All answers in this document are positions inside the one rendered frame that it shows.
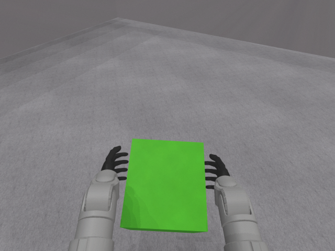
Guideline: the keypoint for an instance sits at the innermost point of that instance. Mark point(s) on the right robot hand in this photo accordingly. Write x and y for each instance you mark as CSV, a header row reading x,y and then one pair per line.
x,y
219,171

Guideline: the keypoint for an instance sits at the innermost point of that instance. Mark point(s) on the left robot hand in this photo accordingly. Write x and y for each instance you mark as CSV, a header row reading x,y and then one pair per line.
x,y
110,162

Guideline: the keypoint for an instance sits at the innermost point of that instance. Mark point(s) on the robot right forearm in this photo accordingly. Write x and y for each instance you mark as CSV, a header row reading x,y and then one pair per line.
x,y
237,217

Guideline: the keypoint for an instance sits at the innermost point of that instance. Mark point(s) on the robot left forearm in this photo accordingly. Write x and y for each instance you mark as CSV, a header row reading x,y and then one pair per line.
x,y
96,220

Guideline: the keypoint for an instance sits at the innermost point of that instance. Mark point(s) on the carton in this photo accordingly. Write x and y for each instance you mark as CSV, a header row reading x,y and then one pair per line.
x,y
165,187

